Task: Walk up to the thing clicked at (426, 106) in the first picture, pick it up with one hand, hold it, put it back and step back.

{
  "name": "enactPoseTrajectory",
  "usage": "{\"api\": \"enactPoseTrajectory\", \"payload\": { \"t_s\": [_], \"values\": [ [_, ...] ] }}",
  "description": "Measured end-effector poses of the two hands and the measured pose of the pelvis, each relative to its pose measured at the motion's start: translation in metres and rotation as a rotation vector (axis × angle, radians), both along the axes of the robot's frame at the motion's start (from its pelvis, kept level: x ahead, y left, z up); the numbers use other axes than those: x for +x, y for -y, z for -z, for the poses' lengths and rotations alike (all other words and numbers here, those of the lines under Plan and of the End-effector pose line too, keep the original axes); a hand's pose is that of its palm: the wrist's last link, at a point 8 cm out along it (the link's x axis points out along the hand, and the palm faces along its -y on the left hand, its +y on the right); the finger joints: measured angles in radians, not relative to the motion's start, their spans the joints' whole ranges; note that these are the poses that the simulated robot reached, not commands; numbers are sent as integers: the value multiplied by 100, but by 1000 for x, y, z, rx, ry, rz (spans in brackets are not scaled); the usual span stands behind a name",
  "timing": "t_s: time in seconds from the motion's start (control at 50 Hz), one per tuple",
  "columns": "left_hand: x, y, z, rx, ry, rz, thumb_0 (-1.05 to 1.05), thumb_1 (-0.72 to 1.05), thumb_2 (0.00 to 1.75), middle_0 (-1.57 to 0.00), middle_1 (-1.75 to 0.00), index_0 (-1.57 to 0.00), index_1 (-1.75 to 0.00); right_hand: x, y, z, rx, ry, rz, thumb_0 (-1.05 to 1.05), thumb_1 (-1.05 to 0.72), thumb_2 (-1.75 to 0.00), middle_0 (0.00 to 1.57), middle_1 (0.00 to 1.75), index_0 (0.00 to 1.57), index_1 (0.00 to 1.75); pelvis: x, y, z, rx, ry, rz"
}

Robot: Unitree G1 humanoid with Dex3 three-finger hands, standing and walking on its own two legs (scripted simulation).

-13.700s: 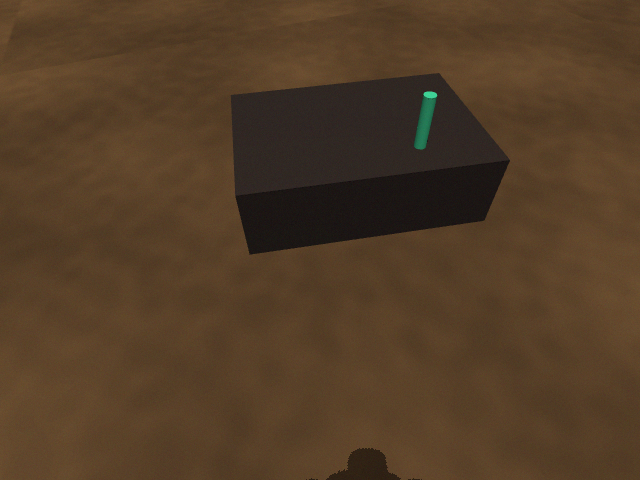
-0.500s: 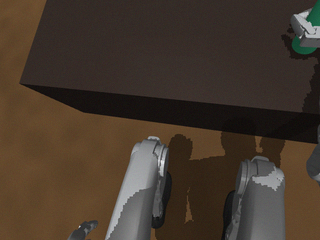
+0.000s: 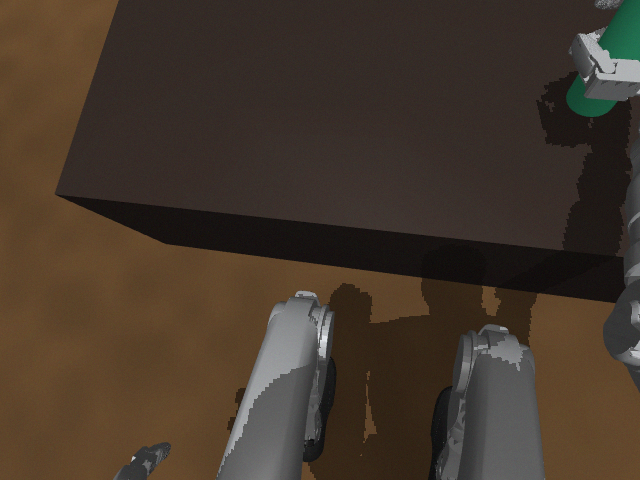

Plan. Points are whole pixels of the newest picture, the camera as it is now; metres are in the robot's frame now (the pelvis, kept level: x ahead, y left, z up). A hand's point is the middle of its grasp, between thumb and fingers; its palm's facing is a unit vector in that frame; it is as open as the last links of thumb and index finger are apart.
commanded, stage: settle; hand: right
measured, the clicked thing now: out of the picture +0.58 -0.19 +0.07
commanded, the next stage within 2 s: lift in 0.80 s
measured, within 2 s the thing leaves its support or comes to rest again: neither
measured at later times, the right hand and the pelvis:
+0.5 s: hand out of the picture +0.58 -0.19 +0.07, palm faces +0.08 +1.00 -0.03, open 6.5 cm; pelvis +0.01 +0.00 +0.04, yaw +0 degrees
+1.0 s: hand out of the picture +0.58 -0.19 +0.08, palm faces +0.09 +1.00 -0.02, open 6.5 cm; pelvis +0.02 +0.00 +0.06, yaw +0 degrees
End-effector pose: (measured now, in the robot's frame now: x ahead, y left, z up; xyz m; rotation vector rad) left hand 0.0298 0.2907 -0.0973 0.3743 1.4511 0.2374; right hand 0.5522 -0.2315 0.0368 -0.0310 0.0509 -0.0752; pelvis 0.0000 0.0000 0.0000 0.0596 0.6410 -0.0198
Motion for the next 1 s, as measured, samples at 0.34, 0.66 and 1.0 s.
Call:
{"api": "enactPoseTrajectory", "payload": {
  "t_s": [0.34,0.66,1.0],
  "values": [
    [7,10,-26,-15,-3,-8,0,89,90,-20,-30,-19,-30,2,5,-21,-2,-1,9,1,-3,-113,97,107,94,107,8,2,-29,1,-6,-1],
    [15,12,-43,-23,17,-6,0,90,90,-20,-30,-19,-30,3,6,-38,4,1,7,1,-3,-112,96,107,93,108,13,2,-46,0,-8,-3],
    [26,13,-57,-23,39,1,0,90,90,-19,-30,-19,-30,1,6,-50,9,8,12,1,-3,-112,96,107,93,108,18,2,-61,2,-2,-2]
  ]
}}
